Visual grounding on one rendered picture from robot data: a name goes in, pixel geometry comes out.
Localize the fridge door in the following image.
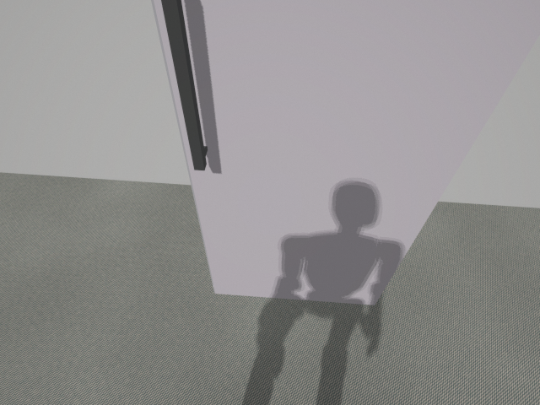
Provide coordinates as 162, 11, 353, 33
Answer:
154, 0, 540, 305

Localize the handle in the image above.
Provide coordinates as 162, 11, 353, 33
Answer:
161, 0, 208, 170

